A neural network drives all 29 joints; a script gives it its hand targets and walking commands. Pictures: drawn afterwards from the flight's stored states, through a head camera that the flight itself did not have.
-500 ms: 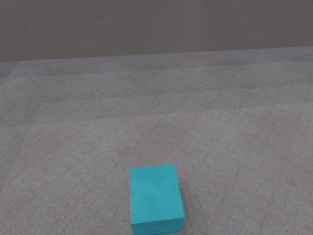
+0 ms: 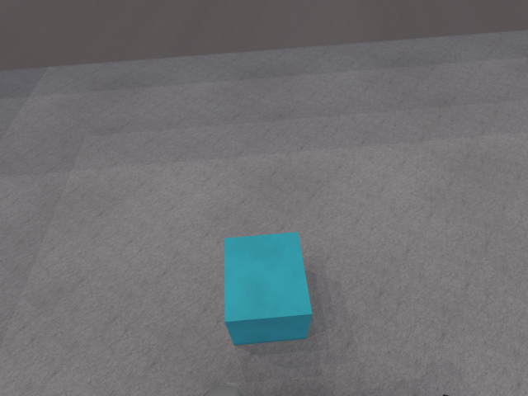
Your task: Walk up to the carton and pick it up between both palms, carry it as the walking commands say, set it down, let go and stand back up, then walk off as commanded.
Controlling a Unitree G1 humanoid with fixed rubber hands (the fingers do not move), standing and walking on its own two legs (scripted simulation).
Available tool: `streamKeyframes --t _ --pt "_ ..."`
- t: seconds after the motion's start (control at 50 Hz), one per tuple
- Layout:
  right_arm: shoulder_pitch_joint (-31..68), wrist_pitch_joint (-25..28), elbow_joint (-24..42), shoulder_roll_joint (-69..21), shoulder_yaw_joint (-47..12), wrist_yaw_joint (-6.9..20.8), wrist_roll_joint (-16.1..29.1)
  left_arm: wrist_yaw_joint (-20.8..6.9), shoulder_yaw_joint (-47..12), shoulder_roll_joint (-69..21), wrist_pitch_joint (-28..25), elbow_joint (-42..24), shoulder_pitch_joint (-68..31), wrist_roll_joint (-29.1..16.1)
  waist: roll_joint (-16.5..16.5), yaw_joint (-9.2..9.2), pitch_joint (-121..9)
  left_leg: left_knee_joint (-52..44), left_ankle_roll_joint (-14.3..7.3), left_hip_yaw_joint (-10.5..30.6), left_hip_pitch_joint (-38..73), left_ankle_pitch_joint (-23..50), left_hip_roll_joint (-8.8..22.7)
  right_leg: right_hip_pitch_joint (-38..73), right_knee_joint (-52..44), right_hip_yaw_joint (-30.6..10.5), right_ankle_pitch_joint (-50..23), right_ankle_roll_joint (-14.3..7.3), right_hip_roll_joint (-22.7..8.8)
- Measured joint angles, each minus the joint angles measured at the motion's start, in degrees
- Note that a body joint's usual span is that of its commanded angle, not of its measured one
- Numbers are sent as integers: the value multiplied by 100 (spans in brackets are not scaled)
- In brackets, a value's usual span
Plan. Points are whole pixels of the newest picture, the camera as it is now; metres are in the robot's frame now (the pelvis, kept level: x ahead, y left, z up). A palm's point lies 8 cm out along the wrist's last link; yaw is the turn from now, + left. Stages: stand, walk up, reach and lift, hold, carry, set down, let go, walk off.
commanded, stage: walk off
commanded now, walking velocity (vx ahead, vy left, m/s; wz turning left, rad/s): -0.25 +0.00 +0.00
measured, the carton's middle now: (265, 289) +0.55 +0.04 -0.63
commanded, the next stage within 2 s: none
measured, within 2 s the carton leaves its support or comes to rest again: neither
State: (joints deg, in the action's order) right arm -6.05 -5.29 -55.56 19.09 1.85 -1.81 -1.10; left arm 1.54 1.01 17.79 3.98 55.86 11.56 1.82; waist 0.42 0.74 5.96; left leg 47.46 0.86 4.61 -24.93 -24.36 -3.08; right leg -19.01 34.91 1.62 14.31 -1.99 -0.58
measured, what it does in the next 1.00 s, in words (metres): walks backwards: left foot, then right foot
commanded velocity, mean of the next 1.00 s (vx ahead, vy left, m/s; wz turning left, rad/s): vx -0.25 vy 0.00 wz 0.00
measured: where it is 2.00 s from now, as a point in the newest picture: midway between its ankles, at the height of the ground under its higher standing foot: outside the picture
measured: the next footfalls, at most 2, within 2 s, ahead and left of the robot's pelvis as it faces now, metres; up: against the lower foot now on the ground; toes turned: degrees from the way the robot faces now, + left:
left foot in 0.32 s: -0.13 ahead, +0.13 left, +0.00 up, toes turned +5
right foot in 0.76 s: -0.23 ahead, -0.12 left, +0.00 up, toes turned +3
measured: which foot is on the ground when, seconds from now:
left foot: up 0.00-0.30, down 0.32-0.76, up 0.78-1.00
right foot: down 0.00-0.32, up 0.34-0.74, down 0.76-1.00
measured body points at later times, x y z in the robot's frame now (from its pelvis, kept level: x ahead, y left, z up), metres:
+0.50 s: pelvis -0.15 +0.02 +0.02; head -0.13 +0.06 +0.46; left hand -0.12 +0.31 -0.14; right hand -0.09 -0.25 -0.10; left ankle -0.17 +0.13 -0.73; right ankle -0.16 -0.13 -0.62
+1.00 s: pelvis -0.30 -0.03 +0.02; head -0.26 -0.06 +0.46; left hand -0.21 +0.25 -0.10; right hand -0.25 -0.30 -0.15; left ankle -0.37 +0.12 -0.62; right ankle -0.27 -0.12 -0.73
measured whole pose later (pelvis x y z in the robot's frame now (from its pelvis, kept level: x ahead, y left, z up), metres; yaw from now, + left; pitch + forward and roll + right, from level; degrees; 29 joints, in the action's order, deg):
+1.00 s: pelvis -0.30 -0.03 +0.02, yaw +5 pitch -1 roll +2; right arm -14.0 -5.3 -56.8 16.7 5.3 -2.0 -1.2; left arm 3.0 2.6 13.5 3.3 51.4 7.9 0.7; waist 2.1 -1.2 4.6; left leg 67.5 4.7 5.3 -23.7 -26.4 -4.4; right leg -12.8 26.8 0.9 13.2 -1.7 -1.8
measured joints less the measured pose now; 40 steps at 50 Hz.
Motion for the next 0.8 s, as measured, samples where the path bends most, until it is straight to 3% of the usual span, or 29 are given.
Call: streamKeyframes --t 0.06,0.12,0.18,0.24,0.32,0.36,0.4,0.46,0.52,0.6,0.68,0.76,0.8 --pt "-47 -15 56 -37 60 6 3 33 -28 -104 41 -74 -6 -13 28 -6 -3 1620 34 101 -273 -217 -177 38 -368 52 -282 -29 -66" --pt "-193 -19 11 -84 94 14 9 63 -25 -178 53 -198 -163 -38 46 -13 -40 2003 170 -1 -5 -172 -89 47 -684 107 -590 -28 -104" --pt "-358 -46 -45 -169 87 -11 67 87 -13 -228 23 -291 -348 -45 3 -25 -91 1229 252 -167 596 -437 58 20 -907 162 -841 -13 -160" --pt "-490 -41 -74 -274 70 -33 135 84 34 -231 33 -292 -457 -27 -90 -46 -156 5 165 -364 1203 -655 192 -67 -1064 232 -1079 23 -219" --pt "-746 53 -102 -355 67 -32 145 67 147 -172 86 -224 -388 -57 -190 -73 -264 -1880 -79 -533 1859 108 299 -328 -1145 331 -1361 146 -250" --pt "-893 70 -115 -421 56 -20 62 63 213 -146 114 -163 -230 -63 -225 -98 -295 -1852 -156 -527 1698 449 330 -690 -315 142 11 294 -153" --pt "-1028 69 -103 -473 27 -36 -35 51 277 -123 174 -112 -83 -59 -188 -142 -359 -1834 -179 -480 1579 527 452 -1083 1155 -335 862 296 212" --pt "-991 75 -48 -502 13 -64 -43 32 358 -71 126 -75 64 -38 -235 -99 -360 -1965 -167 -451 1472 733 526 -1275 2963 -710 993 321 553" --pt "-736 148 108 -491 27 -80 13 58 414 -47 95 -9 216 -27 -282 -83 -333 -2009 -183 -448 1321 912 541 -956 3583 -749 1027 511 608" --pt "-404 228 262 -472 32 -132 16 92 392 -111 129 -11 236 -110 -232 -97 -273 -2052 -173 -448 1111 1143 554 -147 2557 -502 1342 702 411" --pt "-250 213 242 -428 64 -92 -31 114 331 -242 134 -82 102 -217 -71 -151 -208 -2063 -121 -465 883 1382 548 605 950 -233 1541 631 226" --pt "-327 162 140 -346 129 -30 3 111 300 -297 6 -147 64 -207 75 -166 -207 -1876 18 -506 517 1553 519 1234 -968 -129 487 416 114" --pt "-440 111 64 -303 188 -59 -7 78 281 -365 -9 -147 60 -120 185 -163 -181 -915 63 -343 139 336 403 1059 -803 -110 375 176 123"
